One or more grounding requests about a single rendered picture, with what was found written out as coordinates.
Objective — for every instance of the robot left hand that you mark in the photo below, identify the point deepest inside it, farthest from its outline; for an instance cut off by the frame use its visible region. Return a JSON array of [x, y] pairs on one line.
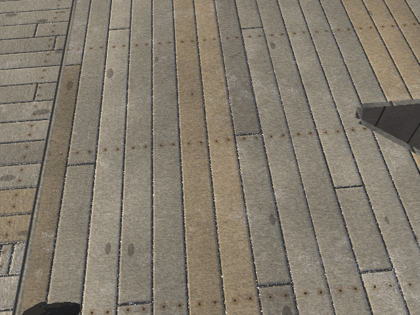
[[65, 308]]

